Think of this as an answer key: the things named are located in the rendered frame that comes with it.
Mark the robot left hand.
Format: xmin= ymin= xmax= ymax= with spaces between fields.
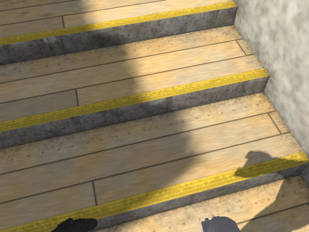
xmin=51 ymin=217 xmax=98 ymax=232

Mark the right robot thigh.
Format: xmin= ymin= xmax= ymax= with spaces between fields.
xmin=201 ymin=217 xmax=240 ymax=232

